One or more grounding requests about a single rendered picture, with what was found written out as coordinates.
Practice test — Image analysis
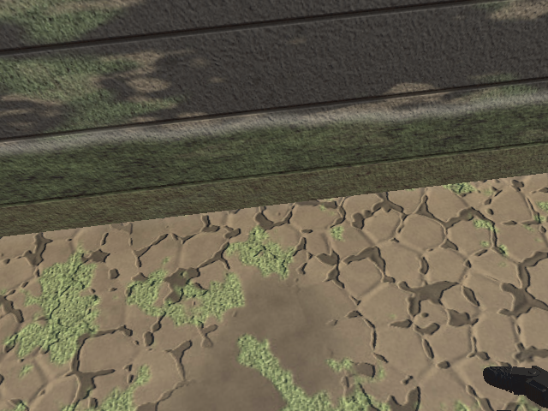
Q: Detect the right robot hand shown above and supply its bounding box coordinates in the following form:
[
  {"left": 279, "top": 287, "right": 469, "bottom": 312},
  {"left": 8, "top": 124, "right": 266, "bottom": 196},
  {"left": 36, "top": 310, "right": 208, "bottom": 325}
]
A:
[{"left": 483, "top": 366, "right": 548, "bottom": 411}]

